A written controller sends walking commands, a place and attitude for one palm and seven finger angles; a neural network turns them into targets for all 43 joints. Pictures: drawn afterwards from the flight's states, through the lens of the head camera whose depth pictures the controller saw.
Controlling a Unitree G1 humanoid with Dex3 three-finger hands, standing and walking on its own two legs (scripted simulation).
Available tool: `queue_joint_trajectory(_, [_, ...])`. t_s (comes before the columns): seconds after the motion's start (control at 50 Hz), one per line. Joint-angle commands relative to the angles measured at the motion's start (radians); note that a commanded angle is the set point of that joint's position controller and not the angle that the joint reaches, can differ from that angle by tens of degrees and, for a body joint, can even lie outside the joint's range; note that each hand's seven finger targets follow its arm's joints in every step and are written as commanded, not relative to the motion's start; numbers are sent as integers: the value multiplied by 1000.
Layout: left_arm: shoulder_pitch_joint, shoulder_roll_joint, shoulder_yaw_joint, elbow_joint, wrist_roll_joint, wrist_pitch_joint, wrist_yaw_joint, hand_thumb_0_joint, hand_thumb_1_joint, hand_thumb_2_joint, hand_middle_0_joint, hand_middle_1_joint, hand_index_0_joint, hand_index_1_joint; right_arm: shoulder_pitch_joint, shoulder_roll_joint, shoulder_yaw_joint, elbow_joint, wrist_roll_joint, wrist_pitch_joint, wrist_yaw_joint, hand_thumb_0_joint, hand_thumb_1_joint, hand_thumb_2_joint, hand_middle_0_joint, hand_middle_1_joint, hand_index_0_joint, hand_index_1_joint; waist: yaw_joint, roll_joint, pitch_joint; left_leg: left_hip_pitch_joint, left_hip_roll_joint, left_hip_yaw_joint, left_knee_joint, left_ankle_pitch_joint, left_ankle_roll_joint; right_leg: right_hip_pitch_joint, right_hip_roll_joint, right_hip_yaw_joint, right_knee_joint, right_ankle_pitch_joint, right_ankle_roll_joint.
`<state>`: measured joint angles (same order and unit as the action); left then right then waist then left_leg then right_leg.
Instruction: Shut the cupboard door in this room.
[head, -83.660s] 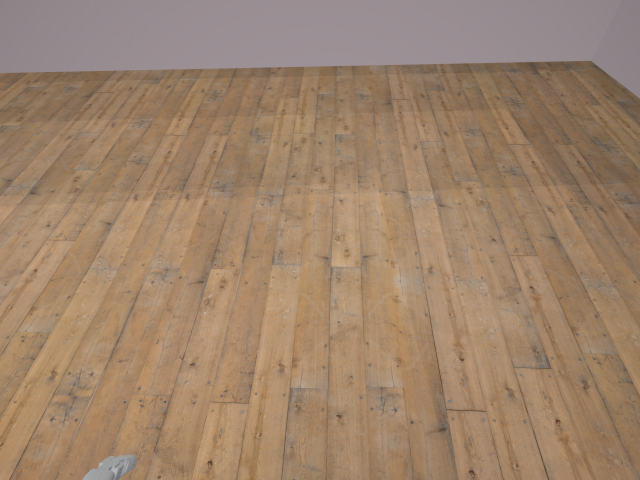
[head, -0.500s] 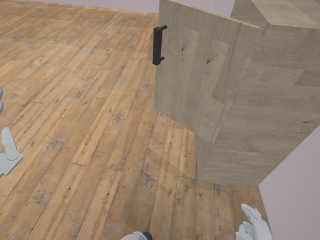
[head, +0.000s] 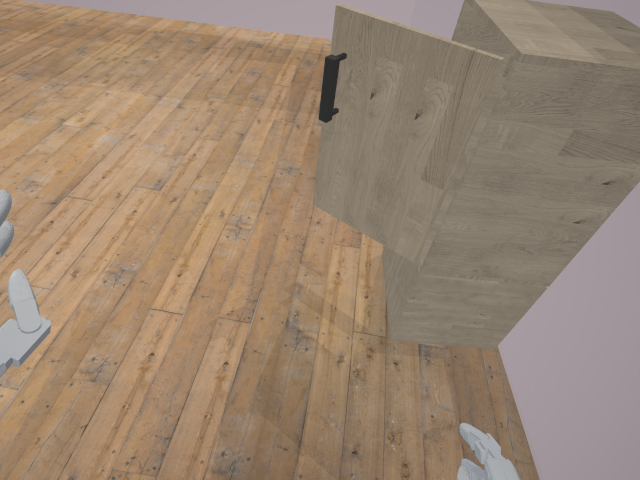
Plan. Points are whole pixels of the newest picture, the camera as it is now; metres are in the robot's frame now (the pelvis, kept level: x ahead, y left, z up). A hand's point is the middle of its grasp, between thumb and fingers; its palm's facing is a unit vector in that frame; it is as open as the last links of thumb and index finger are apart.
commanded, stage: stop stepping back and stand still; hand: left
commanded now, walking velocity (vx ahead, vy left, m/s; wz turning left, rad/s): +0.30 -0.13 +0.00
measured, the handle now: (333, 87) +0.97 +0.00 +0.06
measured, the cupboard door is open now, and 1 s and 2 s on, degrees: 55 55 55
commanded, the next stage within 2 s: let the arm hang, fingers relaxed in 1.88 s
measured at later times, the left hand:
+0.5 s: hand out of the picture +0.14 +0.30 +0.18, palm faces +0.30 -0.83 -0.47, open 7.4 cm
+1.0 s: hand out of the picture +0.19 +0.29 +0.17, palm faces +0.36 -0.80 -0.49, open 7.4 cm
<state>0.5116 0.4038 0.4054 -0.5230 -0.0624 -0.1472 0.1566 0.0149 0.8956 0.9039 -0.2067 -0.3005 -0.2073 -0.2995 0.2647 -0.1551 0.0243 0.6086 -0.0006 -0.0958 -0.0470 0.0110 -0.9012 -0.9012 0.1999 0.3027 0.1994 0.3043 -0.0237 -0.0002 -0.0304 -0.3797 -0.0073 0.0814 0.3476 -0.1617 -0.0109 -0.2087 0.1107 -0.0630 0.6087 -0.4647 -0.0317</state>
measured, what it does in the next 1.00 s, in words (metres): steps on the spot: right foot, then left foot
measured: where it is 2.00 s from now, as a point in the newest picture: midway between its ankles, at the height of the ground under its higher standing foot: outside the picture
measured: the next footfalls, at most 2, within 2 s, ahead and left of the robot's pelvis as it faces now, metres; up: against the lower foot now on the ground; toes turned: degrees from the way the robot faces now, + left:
right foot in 0.06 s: -0.02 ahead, -0.09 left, +0.00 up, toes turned -4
left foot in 0.24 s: +0.05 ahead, +0.15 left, +0.00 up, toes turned +2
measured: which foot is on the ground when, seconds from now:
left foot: down 0.00-0.02, up 0.04-0.22, down 0.24-1.00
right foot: up 0.00-0.04, down 0.06-0.24, up 0.26-0.58, down 0.60-1.00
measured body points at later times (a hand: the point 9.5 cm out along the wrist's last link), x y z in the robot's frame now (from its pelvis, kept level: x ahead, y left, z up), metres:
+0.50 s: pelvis -0.07 +0.06 +0.00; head -0.07 +0.10 +0.45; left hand +0.12 +0.34 +0.20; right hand +0.03 -0.16 -0.09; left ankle +0.00 +0.17 -0.74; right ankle -0.07 -0.05 -0.70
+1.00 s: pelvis -0.04 +0.05 -0.01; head -0.01 +0.06 +0.44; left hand +0.16 +0.33 +0.19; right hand +0.12 -0.19 -0.09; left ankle +0.01 +0.15 -0.75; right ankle -0.12 -0.04 -0.75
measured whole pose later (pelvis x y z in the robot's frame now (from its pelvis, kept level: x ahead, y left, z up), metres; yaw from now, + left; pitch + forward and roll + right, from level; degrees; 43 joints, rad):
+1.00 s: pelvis -0.04 +0.05 -0.01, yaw -4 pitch +2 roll -1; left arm 0.55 0.46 0.46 -0.54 -0.05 -0.21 0.17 0.01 0.89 0.90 -0.21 -0.30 -0.21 -0.30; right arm 0.18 -0.18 0.02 0.60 0.01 -0.08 -0.06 0.01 -0.90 -0.90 0.20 0.30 0.20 0.30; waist -0.02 -0.02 0.01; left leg -0.37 0.04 0.08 0.54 -0.21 0.02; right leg -0.14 0.03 -0.06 0.48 -0.37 -0.03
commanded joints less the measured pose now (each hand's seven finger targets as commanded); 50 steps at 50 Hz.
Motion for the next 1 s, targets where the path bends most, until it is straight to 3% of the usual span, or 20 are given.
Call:
queue_joint_trajectory(0.0, [80, 254, 143, -279, -1, -39, 13, 0, 900, 900, -200, -300, -200, -300, -99, -156, -75, -137, 6, -4, -1, 0, -900, -900, 200, 300, 200, 300, 44, -132, -113, 11, 1, 54, 416, -268, -78, 21, -228, 188, -337, -62, -155])
queue_joint_trajectory(0.02, [51, 272, 170, -264, -9, -37, 19, 0, 900, 900, -200, -300, -200, -300, -87, -168, -87, -115, 8, 14, -5, 0, -900, -900, 200, 300, 200, 300, 28, -259, -68, -50, -13, -52, 709, -268, -34, -153, -432, 450, -464, -143, -258])
queue_joint_trajectory(0.06, [-100, 303, 220, -233, -21, -72, 30, 0, 900, 900, -200, -300, -200, -300, -114, -170, -66, -107, -5, 22, -6, 0, -900, -900, 200, 300, 200, 300, -8, -113, 29, -185, 83, -147, 919, -222, -19, -183, -483, 353, -400, 69, -274])
queue_joint_trajectory(0.12, [-186, 240, 137, -131, 6, -44, 38, 0, 900, 900, -200, -300, -200, -300, -161, -171, -82, -122, 12, 37, -27, 0, -900, -900, 200, 300, 200, 300, -5, -115, 79, -51, 128, -105, 575, -272, 9, -296, -375, 277, -365, -369, -173])
queue_joint_trajectory(0.18, [-189, 195, 78, -127, 13, -58, 45, 0, 900, 900, -200, -300, -200, -300, -116, -178, -59, -93, 2, 13, -59, 0, -900, -900, 200, 300, 200, 300, -24, 157, 76, 195, 47, 2, 170, -281, 23, -311, -221, 79, -70, -238, -112])
queue_joint_trajectory(0.22, [-245, 193, 53, -264, 18, -95, 41, 0, 900, 900, -200, -300, -200, -300, -109, -218, -62, -134, -1, -23, -52, 0, -900, -900, 200, 300, 200, 300, -33, 524, 120, 253, 381, -677, -165, -472, 133, -530, -61, -8, 421, -144, 3])
queue_joint_trajectory(0.24, [-268, 249, 99, -292, 32, -121, 33, 0, 900, 900, -200, -300, -200, -300, -132, -195, -53, -137, -8, -38, -41, 0, -900, -900, 200, 300, 200, 300, -16, 328, 162, 138, 427, -739, -236, -502, 189, -496, -88, 95, 510, -38, 3])
queue_joint_trajectory(0.26, [-190, 262, 134, -213, 28, -125, 18, 0, 900, 900, -200, -300, -200, -300, -124, -182, -56, -117, -7, -41, -34, 0, -900, -900, 200, 300, 200, 300, 1, 152, 124, 128, 398, -637, -202, -491, 184, -457, -121, 94, 506, 35, 7])
queue_joint_trajectory(0.28, [-138, 248, 127, -261, 19, -117, 14, 0, 900, 900, -200, -300, -200, -300, -121, -187, -65, -126, -10, -38, -22, 0, -900, -900, 200, 300, 200, 300, 2, 138, 63, 78, 382, -604, -182, -519, 173, -388, -128, 96, 502, 55, 12])
queue_joint_trajectory(0.36, [4, 225, 148, -331, 29, -112, 13, 0, 900, 900, -200, -300, -200, -300, -149, -173, -69, -130, -4, -21, 9, 0, -900, -900, 200, 300, 200, 300, 24, 265, 15, -84, 287, -262, -191, -536, 100, -148, -98, -7, 348, 154, 15])
queue_joint_trajectory(0.48, [71, 217, 172, -184, 20, -65, 35, 0, 900, 900, -200, -300, -200, -300, -118, -155, -63, -134, -11, 29, -20, 0, -900, -900, 200, 300, 200, 300, 15, 279, -9, -119, 245, -148, -131, -560, 56, 115, -17, -130, -31, 15, -4])
queue_joint_trajectory(0.52, [62, 213, 158, -139, 20, -44, 40, 0, 900, 900, -200, -300, -200, -300, -97, -150, -63, -121, -6, 35, -27, 0, -900, -900, 200, 300, 200, 300, 5, 151, -22, -85, 180, -95, 31, -461, 44, 149, -64, -63, -196, 6, -27])
queue_joint_trajectory(0.56, [15, 236, 159, -135, 17, -36, 42, 0, 900, 900, -200, -300, -200, -300, -78, -140, -66, -117, -3, 47, -24, 0, -900, -900, 200, 300, 200, 300, -4, -133, -18, -206, 92, -43, 393, -257, 21, 166, -327, 335, -353, 10, -144])
queue_joint_trajectory(0.6, [-72, 282, 184, -155, 7, -70, 53, 0, 900, 900, -200, -300, -200, -300, -112, -145, -57, -102, -9, 21, -21, 0, -900, -900, 200, 300, 200, 300, 10, -164, 19, -287, 63, -31, 604, -259, -7, 197, -451, 359, -323, 595, -210])
queue_joint_trajectory(0.64, [-47, 198, 123, -102, 15, -57, 55, 0, 900, 900, -200, -300, -200, -300, -105, -153, -72, -96, 15, 4, -23, 0, -900, -900, 200, 300, 200, 300, 11, -203, -53, -178, 74, -56, 492, -242, 0, 188, -391, 269, -207, 642, -182])
queue_joint_trajectory(0.72, [-61, 228, 137, -215, 12, -78, 53, 0, 900, 900, -200, -300, -200, -300, -143, -147, -60, -101, 10, 6, -38, 0, -900, -900, 200, 300, 200, 300, -1, -45, -18, 111, 33, 21, 188, 15, 20, 30, -291, 77, -116, 578, -74])
queue_joint_trajectory(0.78, [-86, 226, 143, -290, 12, -108, 51, 0, 900, 900, -200, -300, -200, -300, -142, -180, -71, -124, 11, -12, -44, 0, -900, -900, 200, 300, 200, 300, 13, 204, -47, 269, 231, -286, 59, 231, 114, -114, -135, 20, 37, 251, 39])
queue_joint_trajectory(0.82, [-59, 261, 182, -274, 19, -115, 42, 0, 900, 900, -200, -300, -200, -300, -152, -165, -59, -114, -5, -26, -41, 0, -900, -900, 200, 300, 200, 300, 19, 308, -3, 176, 267, -346, -37, 74, 117, -90, -127, 42, 0, 67, 33])
queue_joint_trajectory(0.9, [18, 220, 183, -202, 13, -119, 36, 0, 900, 900, -200, -300, -200, -300, -124, -159, -54, -125, 14, -31, -30, 0, -900, -900, 200, 300, 200, 300, 15, 147, 5, 54, 166, -175, 13, -103, 58, 57, -138, 60, -223, 213, 21])
queue_joint_trajectory(0.98, [107, 194, 171, -152, -4, -96, 30, 0, 900, 900, -200, -300, -200, -300, -101, -159, -68, -130, 24, 1, -16, 0, -900, -900, 200, 300, 200, 300, 4, -43, -148, 127, 101, -54, 217, 200, 28, 120, -250, 163, -202, 693, 12])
